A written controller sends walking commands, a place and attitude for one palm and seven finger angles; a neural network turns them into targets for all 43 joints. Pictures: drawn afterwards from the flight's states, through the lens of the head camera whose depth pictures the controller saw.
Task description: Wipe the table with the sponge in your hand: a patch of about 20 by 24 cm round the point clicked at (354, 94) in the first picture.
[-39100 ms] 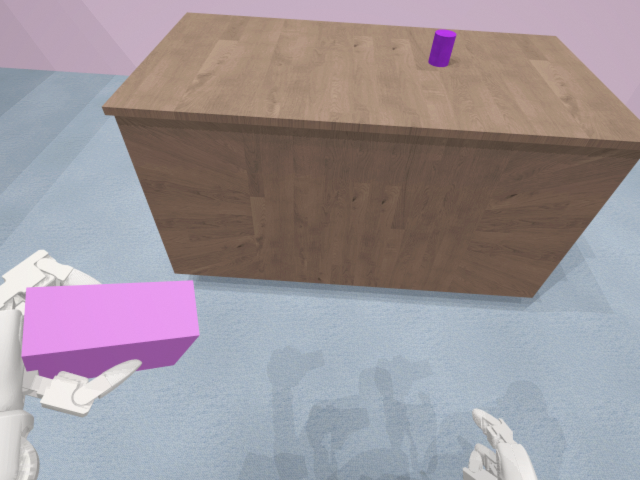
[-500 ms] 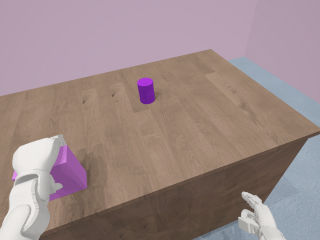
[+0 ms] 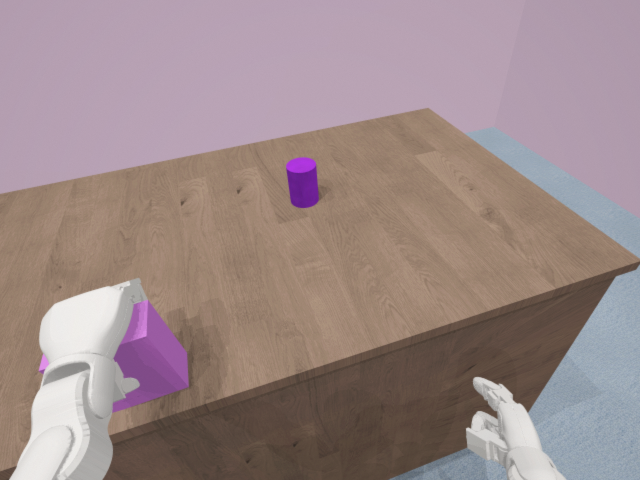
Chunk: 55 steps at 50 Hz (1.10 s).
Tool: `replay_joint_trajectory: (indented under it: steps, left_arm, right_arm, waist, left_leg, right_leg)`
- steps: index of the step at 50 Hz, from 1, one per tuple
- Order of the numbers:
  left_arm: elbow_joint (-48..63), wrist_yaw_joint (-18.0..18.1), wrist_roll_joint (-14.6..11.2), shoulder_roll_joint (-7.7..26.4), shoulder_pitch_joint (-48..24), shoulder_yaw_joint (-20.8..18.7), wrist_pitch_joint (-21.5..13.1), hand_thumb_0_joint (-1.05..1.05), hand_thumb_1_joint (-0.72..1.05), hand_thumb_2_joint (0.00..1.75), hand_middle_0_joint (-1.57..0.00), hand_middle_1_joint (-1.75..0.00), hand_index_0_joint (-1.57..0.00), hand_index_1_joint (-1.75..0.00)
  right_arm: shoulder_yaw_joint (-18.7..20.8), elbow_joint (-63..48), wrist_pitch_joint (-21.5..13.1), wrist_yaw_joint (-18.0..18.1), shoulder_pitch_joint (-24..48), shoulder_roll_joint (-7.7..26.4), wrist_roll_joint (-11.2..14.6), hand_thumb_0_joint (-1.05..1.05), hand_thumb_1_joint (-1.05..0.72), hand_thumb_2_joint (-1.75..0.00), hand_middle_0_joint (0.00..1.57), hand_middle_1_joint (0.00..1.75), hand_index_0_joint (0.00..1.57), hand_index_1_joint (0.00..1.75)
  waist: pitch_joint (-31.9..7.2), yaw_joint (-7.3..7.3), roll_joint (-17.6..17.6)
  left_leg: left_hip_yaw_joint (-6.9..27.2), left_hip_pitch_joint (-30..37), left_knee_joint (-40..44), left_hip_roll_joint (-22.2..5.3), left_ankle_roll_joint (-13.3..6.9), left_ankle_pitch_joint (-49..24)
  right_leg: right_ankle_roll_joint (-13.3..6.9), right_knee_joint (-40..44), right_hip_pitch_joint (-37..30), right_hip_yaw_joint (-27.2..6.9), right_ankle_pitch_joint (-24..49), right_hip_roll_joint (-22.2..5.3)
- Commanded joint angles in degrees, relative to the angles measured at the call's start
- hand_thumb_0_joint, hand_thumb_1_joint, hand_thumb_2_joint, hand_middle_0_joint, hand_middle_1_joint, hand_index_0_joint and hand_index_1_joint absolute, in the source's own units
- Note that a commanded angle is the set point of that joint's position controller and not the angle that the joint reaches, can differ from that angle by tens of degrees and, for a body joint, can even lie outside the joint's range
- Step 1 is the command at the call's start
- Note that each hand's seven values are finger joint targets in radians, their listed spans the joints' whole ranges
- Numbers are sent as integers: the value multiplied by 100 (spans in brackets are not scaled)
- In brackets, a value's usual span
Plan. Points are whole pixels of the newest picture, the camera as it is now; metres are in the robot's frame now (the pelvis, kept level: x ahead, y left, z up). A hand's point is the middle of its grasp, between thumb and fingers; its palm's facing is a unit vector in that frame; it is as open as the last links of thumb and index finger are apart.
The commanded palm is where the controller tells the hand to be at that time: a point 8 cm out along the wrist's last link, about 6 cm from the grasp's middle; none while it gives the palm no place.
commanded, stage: lift the sponge slowly off the table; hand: left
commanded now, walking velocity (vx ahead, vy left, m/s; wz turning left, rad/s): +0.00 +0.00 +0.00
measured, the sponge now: (131, 368) +0.22 +0.29 +0.04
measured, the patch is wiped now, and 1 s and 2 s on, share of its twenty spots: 1.00 1.00 1.00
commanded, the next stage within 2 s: bring the sponge back beside the body in 1.96 s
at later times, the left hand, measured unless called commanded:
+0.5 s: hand (109, 340) +0.22 +0.29 +0.11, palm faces +0.06 -0.09 -0.99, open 9.8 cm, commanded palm +0.19 +0.29 +0.18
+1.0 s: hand (89, 320) +0.22 +0.31 +0.14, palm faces +0.10 -0.08 -0.99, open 9.8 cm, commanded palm +0.19 +0.30 +0.22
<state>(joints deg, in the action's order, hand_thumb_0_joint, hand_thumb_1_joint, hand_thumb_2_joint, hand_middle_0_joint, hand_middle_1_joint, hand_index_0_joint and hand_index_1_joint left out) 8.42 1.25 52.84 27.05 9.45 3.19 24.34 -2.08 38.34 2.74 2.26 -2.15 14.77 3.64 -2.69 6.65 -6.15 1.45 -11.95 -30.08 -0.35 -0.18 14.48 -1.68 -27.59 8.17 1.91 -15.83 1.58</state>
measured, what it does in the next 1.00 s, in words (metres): stands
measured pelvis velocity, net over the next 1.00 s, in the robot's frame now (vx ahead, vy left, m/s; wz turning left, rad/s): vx -0.01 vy -0.01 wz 0.00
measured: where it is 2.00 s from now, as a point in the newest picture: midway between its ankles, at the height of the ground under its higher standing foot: outside the picture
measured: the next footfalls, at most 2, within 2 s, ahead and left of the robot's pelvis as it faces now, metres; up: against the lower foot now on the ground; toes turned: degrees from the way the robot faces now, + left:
none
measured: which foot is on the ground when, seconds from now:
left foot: down 0.00-1.00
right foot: down 0.00-1.00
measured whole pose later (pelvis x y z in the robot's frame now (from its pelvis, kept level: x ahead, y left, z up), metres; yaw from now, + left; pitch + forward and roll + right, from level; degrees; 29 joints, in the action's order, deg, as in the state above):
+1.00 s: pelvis -0.01 -0.01 +0.00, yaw +0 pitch -5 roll -1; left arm 7.4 -5.6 48.8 32.9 1.8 -0.3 24.0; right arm -2.9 39.7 0.5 4.2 -0.5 15.7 3.4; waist -0.9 7.8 -6.5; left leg 2.0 -9.9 -27.7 -0.9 0.7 12.4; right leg -2.5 -25.8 6.3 2.2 -14.1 2.2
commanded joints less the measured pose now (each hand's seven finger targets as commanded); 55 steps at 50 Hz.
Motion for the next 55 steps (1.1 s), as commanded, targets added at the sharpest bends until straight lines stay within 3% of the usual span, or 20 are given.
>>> replay_joint_trajectory:
  steps: [1,3,5,13,15,19,20,27,30,33,35,39,40,42,45,48,50,52,53,55]
  left_arm:
    - [889,47,28,1080,-1249,-624,-23,0,10,130,-120,-160,-120,-160]
    - [726,31,13,1116,-1245,-668,-37,0,10,130,-120,-160,-120,-160]
    - [802,13,45,1471,-1437,-892,-55,0,10,130,-120,-160,-120,-160]
    - [859,-37,17,1431,-1801,-845,-217,0,10,130,-120,-160,-120,-160]
    - [996,-21,45,1828,-1874,-1158,-268,0,10,130,-120,-160,-120,-160]
    - [1055,-30,-36,1521,-1909,-952,-336,0,10,130,-120,-160,-120,-160]
    - [1103,-30,-9,1739,-2103,-1094,-336,0,10,130,-120,-160,-120,-160]
    - [827,-60,-25,1729,-2343,-1059,-306,0,10,130,-120,-160,-120,-160]
    - [964,-124,-26,1904,-2397,-1175,-269,0,10,130,-120,-160,-120,-160]
    - [967,-194,-106,1591,-2340,-914,-233,0,10,130,-120,-160,-120,-160]
    - [1052,-246,-100,1803,-2335,-1074,-199,0,10,130,-120,-160,-120,-160]
    - [944,-309,-92,1854,-2310,-1118,-125,0,10,130,-120,-160,-120,-160]
    - [1068,-316,-85,2161,-2257,-1402,-105,0,10,130,-120,-160,-120,-160]
    - [929,-329,-100,2050,-2364,-1295,-78,0,10,130,-120,-160,-120,-160]
    - [1196,-385,-167,2277,-2357,-1472,-95,0,10,130,-120,-160,-120,-160]
    - [1058,-435,-217,2036,-2462,-1254,-95,0,10,130,-120,-160,-120,-160]
    - [1307,-488,-212,2090,-2760,-1224,-133,0,10,130,-120,-160,-120,-160]
    - [1180,-515,-213,1889,-2823,-1001,-145,0,10,130,-120,-160,-120,-160]
    - [1034,-529,-202,1953,-2860,-1057,-143,0,10,130,-120,-160,-120,-160]
    - [1386,-551,-170,2170,-3008,-1201,-180,0,10,130,-120,-160,-120,-160]
  right_arm:
    - [188,-1068,-442,78,1447,590,-25,0,-90,-90,20,30,20,30]
    - [184,-986,-448,91,1427,613,-40,0,-90,-90,20,30,20,30]
    - [180,-978,-452,125,1467,654,-57,0,-90,-90,20,30,20,30]
    - [159,-933,-573,172,1444,610,-68,0,-90,-90,20,30,20,30]
    - [183,-931,-590,180,1433,660,-83,0,-90,-90,20,30,20,30]
    - [177,-922,-632,187,1436,603,-87,0,-90,-90,20,30,20,30]
    - [173,-922,-646,206,1445,630,-82,0,-90,-90,20,30,20,30]
    - [157,-863,-697,249,1459,615,-76,0,-90,-90,20,30,20,30]
    - [157,-888,-681,245,1522,640,-62,0,-90,-90,20,30,20,30]
    - [131,-894,-680,221,1533,602,-68,0,-90,-90,20,30,20,30]
    - [131,-933,-680,215,1563,636,-62,0,-90,-90,20,30,20,30]
    - [123,-905,-607,197,1567,643,-71,0,-90,-90,20,30,20,30]
    - [136,-943,-614,197,1585,673,-67,0,-90,-90,20,30,20,30]
    - [106,-908,-595,202,1586,639,-59,0,-90,-90,20,30,20,30]
    - [111,-978,-586,200,1632,673,-53,0,-90,-90,20,30,20,30]
    - [92,-935,-587,218,1590,637,-46,0,-90,-90,20,30,20,30]
    - [82,-1009,-632,247,1672,623,-23,0,-90,-90,20,30,20,30]
    - [72,-963,-666,271,1622,584,-31,0,-90,-90,20,30,20,30]
    - [86,-903,-656,278,1566,631,-39,0,-90,-90,20,30,20,30]
    - [88,-1016,-690,287,1657,630,-17,0,-90,-90,20,30,20,30]
  waist:
    - [-553,89,292]
    - [-491,76,395]
    - [-479,88,176]
    - [-574,67,57]
    - [-642,107,9]
    - [-597,76,58]
    - [-586,57,-53]
    - [-665,81,177]
    - [-725,106,-110]
    - [-707,83,133]
    - [-724,115,-37]
    - [-788,141,262]
    - [-851,187,133]
    - [-770,150,294]
    - [-863,181,-45]
    - [-695,115,127]
    - [-705,88,-157]
    - [-691,63,-51]
    - [-650,46,88]
    - [-857,100,-138]
  left_leg:
    - [157,373,459,255,-248,-757]
    - [152,382,470,255,-238,-782]
    - [166,424,509,266,-230,-680]
    - [137,519,486,298,-235,-847]
    - [173,574,488,301,-223,-862]
    - [139,600,493,299,-231,-952]
    - [170,642,543,287,-218,-858]
    - [139,628,556,302,-219,-934]
    - [164,676,592,311,-208,-960]
    - [134,658,589,298,-216,-1077]
    - [169,670,610,288,-203,-1017]
    - [125,580,563,295,-212,-1150]
    - [168,612,569,294,-202,-1121]
    - [114,565,518,302,-208,-1186]
    - [155,606,511,311,-194,-1163]
    - [137,593,515,298,-211,-1103]
    - [178,666,552,286,-200,-983]
    - [166,654,550,288,-202,-973]
    - [183,641,568,270,-197,-971]
    - [241,703,619,261,-191,-904]
  right_leg:
    - [-207,612,222,-302,494,171]
    - [-205,659,227,-313,526,180]
    - [-233,715,221,-461,399,190]
    - [-229,759,158,-404,543,162]
    - [-261,774,100,-534,546,176]
    - [-230,783,129,-399,660,160]
    - [-264,832,150,-508,527,181]
    - [-234,834,68,-439,620,128]
    - [-269,832,14,-538,658,144]
    - [-220,816,-2,-386,840,116]
    - [-256,811,-3,-506,760,130]
    - [-219,750,-92,-442,989,91]
    - [-261,744,-125,-582,932,119]
    - [-227,733,-72,-517,1014,90]
    - [-262,725,-136,-646,1029,93]
    - [-212,785,28,-474,885,81]
    - [-253,812,75,-571,718,92]
    - [-224,806,111,-427,661,73]
    - [-230,834,119,-430,686,86]
    - [-283,783,4,-566,607,101]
